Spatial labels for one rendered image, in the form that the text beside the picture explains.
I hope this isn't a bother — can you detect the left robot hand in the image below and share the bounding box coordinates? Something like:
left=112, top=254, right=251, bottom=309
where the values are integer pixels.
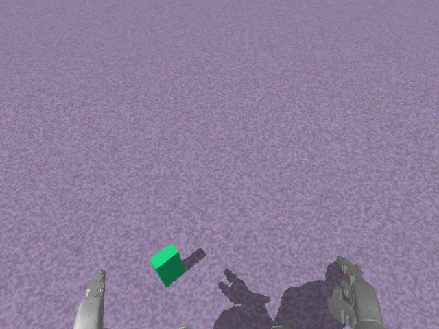
left=73, top=270, right=107, bottom=329

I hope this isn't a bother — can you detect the right robot hand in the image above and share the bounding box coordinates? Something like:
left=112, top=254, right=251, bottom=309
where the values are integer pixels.
left=327, top=256, right=383, bottom=329

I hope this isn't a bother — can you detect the carton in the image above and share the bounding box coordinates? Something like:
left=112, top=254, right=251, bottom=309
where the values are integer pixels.
left=150, top=243, right=185, bottom=287

